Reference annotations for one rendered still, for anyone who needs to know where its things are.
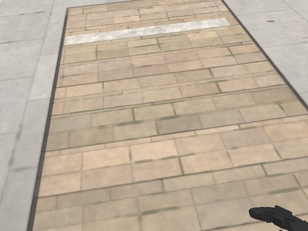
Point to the robot right hand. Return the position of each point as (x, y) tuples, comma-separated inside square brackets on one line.
[(280, 217)]

